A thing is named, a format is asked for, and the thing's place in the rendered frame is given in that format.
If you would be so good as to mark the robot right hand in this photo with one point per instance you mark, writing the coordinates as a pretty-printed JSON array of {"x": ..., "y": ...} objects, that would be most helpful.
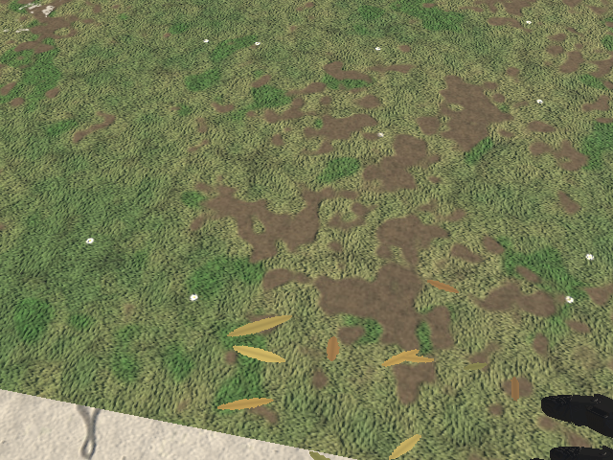
[{"x": 595, "y": 412}]

